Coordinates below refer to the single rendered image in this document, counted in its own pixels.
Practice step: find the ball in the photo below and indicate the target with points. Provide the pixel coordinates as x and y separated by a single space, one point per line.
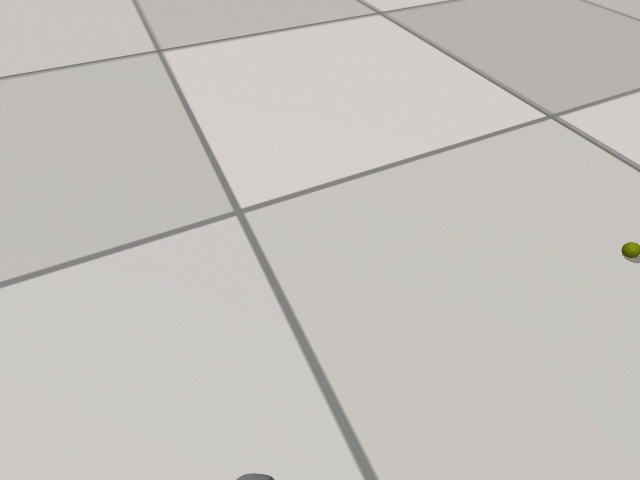
631 250

